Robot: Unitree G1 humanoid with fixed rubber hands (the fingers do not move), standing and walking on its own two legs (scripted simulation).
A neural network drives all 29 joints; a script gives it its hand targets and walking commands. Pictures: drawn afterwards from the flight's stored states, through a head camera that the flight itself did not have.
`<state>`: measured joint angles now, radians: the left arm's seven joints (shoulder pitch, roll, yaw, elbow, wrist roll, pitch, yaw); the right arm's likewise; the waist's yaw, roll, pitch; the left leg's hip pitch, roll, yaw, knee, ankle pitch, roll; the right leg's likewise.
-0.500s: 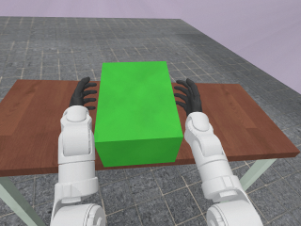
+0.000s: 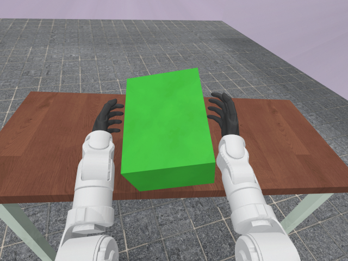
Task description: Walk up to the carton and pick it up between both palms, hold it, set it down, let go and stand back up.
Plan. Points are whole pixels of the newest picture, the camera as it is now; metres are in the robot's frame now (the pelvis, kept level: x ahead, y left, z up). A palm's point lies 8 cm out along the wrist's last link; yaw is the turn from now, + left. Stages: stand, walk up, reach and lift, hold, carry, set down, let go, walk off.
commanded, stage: set down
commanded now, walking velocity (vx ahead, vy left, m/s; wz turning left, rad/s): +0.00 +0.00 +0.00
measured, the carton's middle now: (168, 128) +0.42 +0.01 +0.10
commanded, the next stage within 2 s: none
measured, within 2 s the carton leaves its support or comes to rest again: rests again in 2.00 s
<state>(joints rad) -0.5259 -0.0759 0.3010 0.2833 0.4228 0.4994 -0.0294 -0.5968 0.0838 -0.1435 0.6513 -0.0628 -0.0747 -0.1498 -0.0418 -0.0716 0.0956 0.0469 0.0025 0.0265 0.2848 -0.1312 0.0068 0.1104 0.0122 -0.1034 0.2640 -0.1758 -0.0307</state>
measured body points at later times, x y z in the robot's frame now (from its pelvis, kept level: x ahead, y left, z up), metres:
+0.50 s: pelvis +0.02 +0.00 +0.00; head -0.02 +0.03 +0.45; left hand +0.40 +0.16 +0.12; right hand +0.40 -0.13 +0.15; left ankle +0.03 +0.11 -0.75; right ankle +0.00 -0.09 -0.75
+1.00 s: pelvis +0.02 +0.01 +0.00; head -0.01 +0.03 +0.45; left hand +0.42 +0.17 +0.10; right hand +0.42 -0.12 +0.15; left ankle +0.03 +0.11 -0.75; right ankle +0.00 -0.09 -0.75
